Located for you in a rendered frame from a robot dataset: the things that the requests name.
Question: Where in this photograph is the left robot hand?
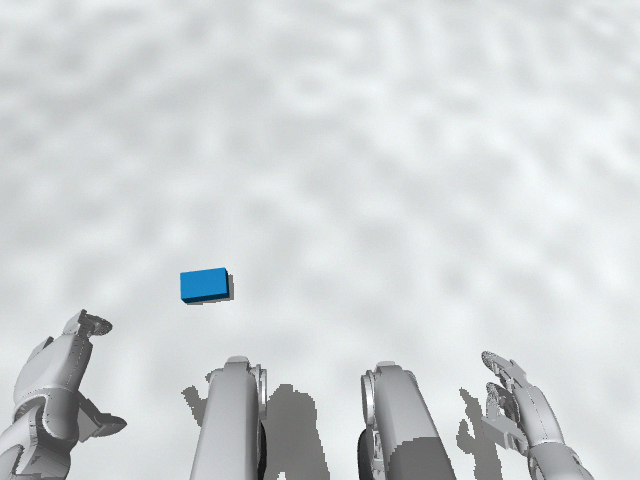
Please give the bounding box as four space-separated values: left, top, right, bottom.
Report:
13 309 127 443

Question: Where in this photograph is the right robot arm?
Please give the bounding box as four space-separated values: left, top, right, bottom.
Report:
528 442 594 480

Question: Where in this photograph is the small box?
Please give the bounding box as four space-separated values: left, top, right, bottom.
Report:
180 267 230 303

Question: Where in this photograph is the right robot hand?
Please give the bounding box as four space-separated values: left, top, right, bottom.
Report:
481 351 565 458

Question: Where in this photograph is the right robot foot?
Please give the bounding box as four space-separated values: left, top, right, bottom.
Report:
357 429 373 480

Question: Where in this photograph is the left robot arm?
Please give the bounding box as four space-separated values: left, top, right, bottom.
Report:
0 388 80 480

